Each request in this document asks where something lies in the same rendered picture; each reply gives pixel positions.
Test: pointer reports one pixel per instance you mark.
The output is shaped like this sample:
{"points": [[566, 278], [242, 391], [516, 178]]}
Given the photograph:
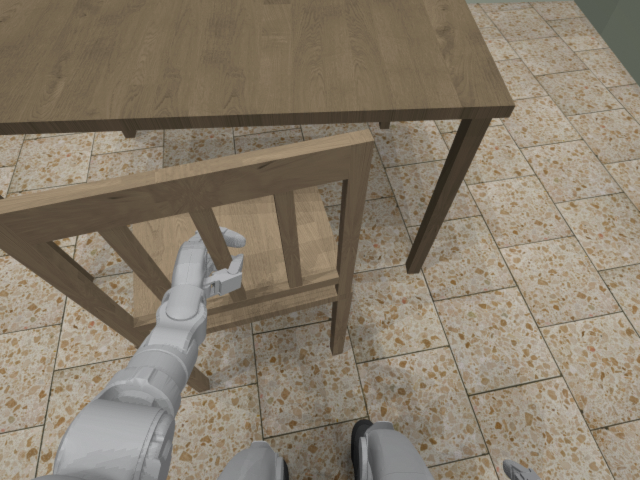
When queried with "robot right hand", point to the robot right hand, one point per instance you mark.
{"points": [[516, 471]]}

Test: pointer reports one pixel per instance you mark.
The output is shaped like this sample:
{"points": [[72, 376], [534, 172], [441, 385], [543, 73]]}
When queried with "table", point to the table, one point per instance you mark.
{"points": [[69, 66]]}

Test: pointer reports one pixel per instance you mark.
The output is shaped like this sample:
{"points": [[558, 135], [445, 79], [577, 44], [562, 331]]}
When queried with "left robot forearm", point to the left robot forearm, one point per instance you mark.
{"points": [[160, 368]]}

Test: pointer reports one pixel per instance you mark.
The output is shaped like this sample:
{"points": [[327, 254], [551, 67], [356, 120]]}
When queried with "robot left hand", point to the robot left hand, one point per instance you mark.
{"points": [[193, 264]]}

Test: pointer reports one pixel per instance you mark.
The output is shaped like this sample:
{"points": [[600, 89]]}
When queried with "right robot foot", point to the right robot foot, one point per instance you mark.
{"points": [[358, 431]]}

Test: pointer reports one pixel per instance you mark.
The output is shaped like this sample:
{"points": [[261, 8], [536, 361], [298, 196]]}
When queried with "robot left shin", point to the robot left shin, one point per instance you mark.
{"points": [[262, 444]]}

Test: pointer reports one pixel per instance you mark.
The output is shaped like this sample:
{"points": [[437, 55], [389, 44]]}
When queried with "chair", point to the chair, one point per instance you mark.
{"points": [[291, 260]]}

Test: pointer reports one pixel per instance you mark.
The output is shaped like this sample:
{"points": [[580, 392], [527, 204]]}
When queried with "robot left upper arm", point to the robot left upper arm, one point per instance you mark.
{"points": [[117, 441]]}

